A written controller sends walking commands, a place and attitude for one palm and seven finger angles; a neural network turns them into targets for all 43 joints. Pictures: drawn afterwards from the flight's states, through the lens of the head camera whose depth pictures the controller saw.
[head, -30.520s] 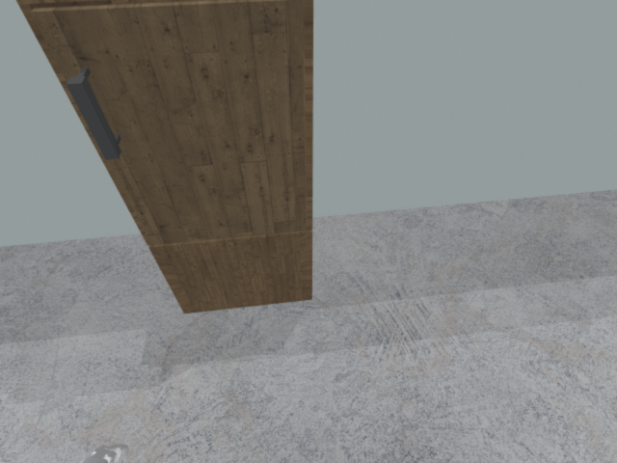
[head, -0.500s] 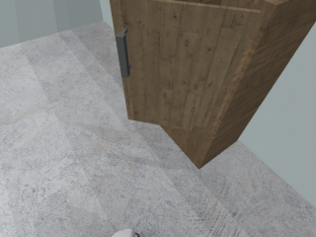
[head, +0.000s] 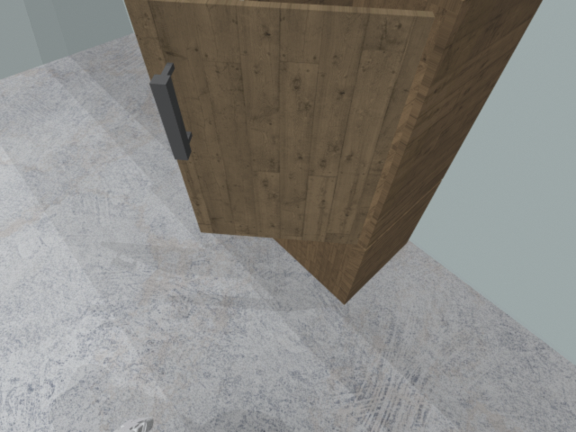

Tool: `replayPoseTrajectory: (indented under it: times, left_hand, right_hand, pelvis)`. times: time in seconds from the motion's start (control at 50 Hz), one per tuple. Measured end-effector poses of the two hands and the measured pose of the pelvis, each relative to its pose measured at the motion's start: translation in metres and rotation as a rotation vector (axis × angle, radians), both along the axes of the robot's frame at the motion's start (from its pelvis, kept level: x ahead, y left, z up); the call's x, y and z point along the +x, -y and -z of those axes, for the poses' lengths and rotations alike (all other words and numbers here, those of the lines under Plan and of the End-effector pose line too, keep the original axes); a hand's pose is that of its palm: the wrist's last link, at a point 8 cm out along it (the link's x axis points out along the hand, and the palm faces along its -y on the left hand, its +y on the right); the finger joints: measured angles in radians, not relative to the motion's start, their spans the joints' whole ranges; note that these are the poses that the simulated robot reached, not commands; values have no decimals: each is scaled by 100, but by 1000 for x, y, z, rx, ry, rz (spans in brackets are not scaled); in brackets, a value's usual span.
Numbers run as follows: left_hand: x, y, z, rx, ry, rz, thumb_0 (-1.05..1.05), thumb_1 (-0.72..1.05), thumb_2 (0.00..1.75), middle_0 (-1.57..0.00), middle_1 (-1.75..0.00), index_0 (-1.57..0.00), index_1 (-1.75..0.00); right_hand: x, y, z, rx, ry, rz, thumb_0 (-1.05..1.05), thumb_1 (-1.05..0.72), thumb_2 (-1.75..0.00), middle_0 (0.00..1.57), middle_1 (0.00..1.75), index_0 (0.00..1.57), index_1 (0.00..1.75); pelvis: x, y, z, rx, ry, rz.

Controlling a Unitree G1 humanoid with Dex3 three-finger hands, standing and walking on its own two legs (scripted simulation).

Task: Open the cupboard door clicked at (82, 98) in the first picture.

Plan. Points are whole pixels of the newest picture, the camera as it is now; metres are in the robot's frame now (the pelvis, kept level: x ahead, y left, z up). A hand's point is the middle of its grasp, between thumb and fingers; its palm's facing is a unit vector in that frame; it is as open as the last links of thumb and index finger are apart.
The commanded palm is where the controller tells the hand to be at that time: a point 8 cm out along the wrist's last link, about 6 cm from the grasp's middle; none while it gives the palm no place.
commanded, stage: come to a stop and stand still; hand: left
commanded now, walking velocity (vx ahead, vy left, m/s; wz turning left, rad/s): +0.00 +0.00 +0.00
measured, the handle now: (176, 113) +0.59 +0.22 +0.08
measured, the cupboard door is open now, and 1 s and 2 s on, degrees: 42 42 42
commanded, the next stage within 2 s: look again from close up in 0.58 s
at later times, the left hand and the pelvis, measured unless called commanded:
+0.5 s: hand out of the picture +0.03 +0.12 -0.17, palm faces +0.03 -0.98 -0.21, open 7.3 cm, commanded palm none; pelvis +0.01 -0.06 +0.00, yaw +0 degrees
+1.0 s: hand out of the picture +0.03 +0.17 -0.17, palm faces +0.02 -0.96 -0.28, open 7.4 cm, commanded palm none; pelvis +0.00 -0.04 -0.01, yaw +0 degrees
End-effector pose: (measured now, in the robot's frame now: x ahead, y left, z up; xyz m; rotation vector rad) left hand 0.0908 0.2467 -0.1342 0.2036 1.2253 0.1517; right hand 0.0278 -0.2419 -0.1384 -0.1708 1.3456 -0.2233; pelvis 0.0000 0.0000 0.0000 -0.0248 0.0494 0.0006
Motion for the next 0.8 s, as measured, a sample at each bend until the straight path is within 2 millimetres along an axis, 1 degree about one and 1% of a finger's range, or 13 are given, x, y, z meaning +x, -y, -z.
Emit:
replayPoseTrajectory:
  times: [0.06,0.1,0.18,0.22,0.3,0.4,0.54,0.62,0.7,0.74,0.8]
  left_hand:
    - [3,17,1,24,27,20,0,91,90,-20,-30,-19,-30]
    - [-2,31,-1,30,12,29,0,91,90,-20,-30,-19,-30]
    - [-15,57,0,2,-30,31,0,91,90,-20,-30,-19,-30]
    - [-20,63,3,-4,-35,10,0,92,90,-20,-30,-20,-30]
    - [-29,70,11,-22,-52,-25,0,94,90,-21,-30,-20,-30]
    - [-47,75,9,-26,-92,-45,0,95,90,-21,-30,-20,-30]
    - [-75,85,6,-37,-161,-60,0,93,90,-20,-30,-20,-30]
    - [-87,93,8,-55,-191,-71,0,92,90,-20,-30,-20,-30]
    - [-94,101,9,-71,-209,-61,0,91,90,-20,-30,-20,-30]
    - [-95,98,9,-61,-196,-49,1,91,90,-20,-30,-20,-30]
    - [-91,87,7,-32,-156,-51,1,91,89,-21,-30,-20,-30]
  right_hand:
    - [-16,18,14,31,-30,30,0,-90,-90,20,30,20,30]
    - [-25,27,20,47,-57,48,0,-90,-90,20,30,20,29]
    - [-32,36,19,61,-90,56,0,-91,-90,20,30,20,29]
    - [-33,37,17,62,-96,52,0,-91,-90,20,30,20,29]
    - [-32,35,15,61,-99,34,0,-91,-90,19,30,19,29]
    - [-24,32,12,77,-85,14,0,-91,-90,20,30,20,29]
    - [-20,37,11,82,-78,4,1,-92,-90,20,30,20,29]
    - [-19,38,10,82,-81,-3,1,-91,-90,20,30,20,29]
    - [-18,39,9,82,-83,-13,0,-91,-90,20,30,20,29]
    - [-14,43,10,76,-53,-24,0,-91,-90,20,30,20,29]
    - [-3,51,10,48,2,-32,1,-91,-90,20,30,20,29]
  pelvis:
    - [1,19,9,34,-3,3]
    - [1,27,9,29,6,1]
    - [5,38,5,33,20,-1]
    - [7,43,5,28,27,-3]
    - [10,51,6,25,43,-7]
    - [11,58,1,29,49,-2]
    - [14,62,-2,33,52,-1]
    - [15,63,-3,33,54,-2]
    - [17,64,-2,33,52,-6]
    - [14,64,0,30,41,-9]
    - [12,61,3,26,35,-10]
